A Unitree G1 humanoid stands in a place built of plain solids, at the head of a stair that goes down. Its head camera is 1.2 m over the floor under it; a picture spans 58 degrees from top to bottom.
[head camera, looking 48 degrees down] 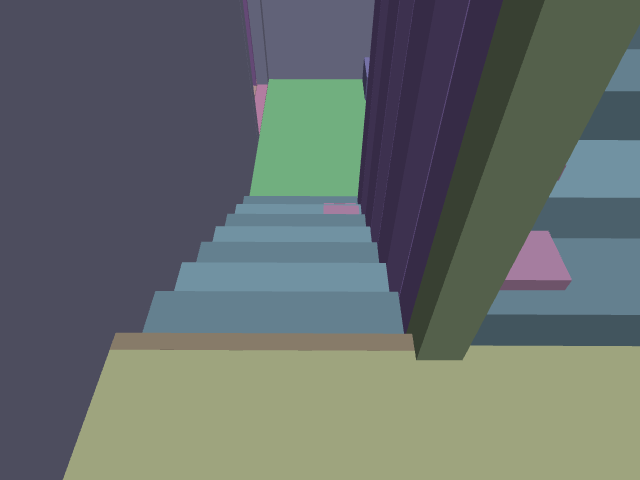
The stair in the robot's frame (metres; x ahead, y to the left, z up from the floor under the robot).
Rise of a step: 0.18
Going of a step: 0.28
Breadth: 0.94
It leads straight ahead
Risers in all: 8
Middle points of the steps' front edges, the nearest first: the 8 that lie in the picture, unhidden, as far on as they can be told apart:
0.69 0.17 0.00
0.97 0.17 -0.17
1.26 0.17 -0.35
1.54 0.17 -0.53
1.83 0.16 -0.70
2.11 0.16 -0.88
2.40 0.16 -1.05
2.68 0.16 -1.23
